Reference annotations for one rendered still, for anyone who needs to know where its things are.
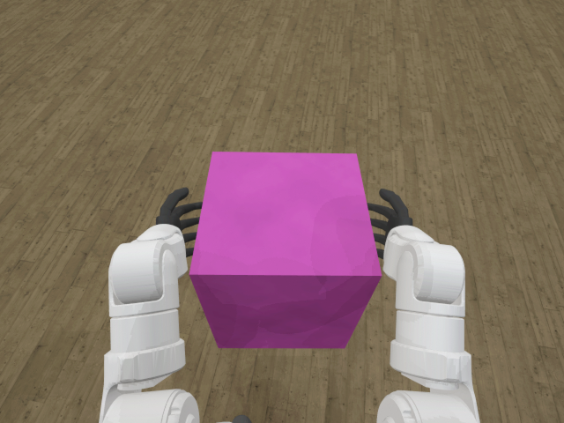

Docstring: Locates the right robot upper arm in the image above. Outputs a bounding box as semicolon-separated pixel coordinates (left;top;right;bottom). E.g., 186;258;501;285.
377;390;477;423

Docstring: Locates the right robot forearm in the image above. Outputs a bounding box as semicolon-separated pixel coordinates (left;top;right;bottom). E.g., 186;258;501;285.
383;226;480;423

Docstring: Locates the robot left hand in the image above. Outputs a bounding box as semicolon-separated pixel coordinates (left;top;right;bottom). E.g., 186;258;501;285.
156;188;203;257

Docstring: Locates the left robot forearm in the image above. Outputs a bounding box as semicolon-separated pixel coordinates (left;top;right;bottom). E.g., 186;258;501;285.
99;224;188;423

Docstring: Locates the left robot upper arm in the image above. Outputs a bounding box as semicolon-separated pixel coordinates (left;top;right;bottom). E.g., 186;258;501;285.
102;389;200;423

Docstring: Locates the robot right hand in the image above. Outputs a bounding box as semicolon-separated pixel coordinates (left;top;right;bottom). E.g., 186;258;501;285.
367;189;412;259

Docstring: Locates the carton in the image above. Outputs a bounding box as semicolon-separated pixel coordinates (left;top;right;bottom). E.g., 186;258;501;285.
189;152;382;348

